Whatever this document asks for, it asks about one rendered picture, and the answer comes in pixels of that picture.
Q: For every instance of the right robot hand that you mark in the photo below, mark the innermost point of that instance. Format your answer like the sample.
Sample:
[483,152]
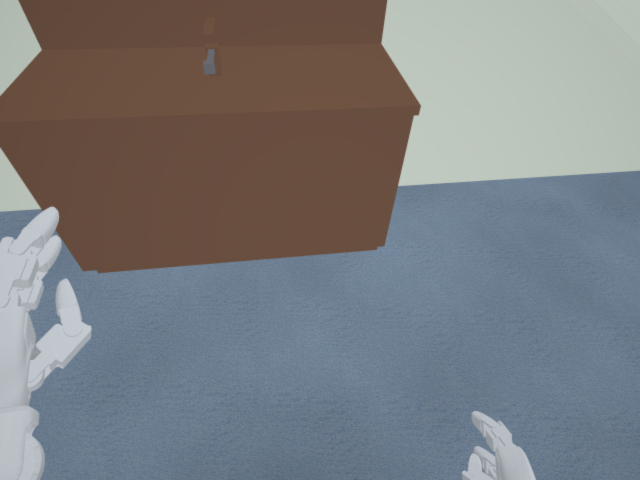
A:
[509,463]

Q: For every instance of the tap lever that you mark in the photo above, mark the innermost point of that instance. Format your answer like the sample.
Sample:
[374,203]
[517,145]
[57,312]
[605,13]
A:
[209,66]

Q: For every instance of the counter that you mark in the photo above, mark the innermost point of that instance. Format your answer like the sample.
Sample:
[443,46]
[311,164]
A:
[294,147]

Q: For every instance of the left robot hand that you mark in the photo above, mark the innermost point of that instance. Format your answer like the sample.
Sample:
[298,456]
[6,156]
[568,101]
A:
[24,262]

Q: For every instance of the left robot forearm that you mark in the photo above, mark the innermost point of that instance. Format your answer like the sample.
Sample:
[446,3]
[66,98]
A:
[21,455]

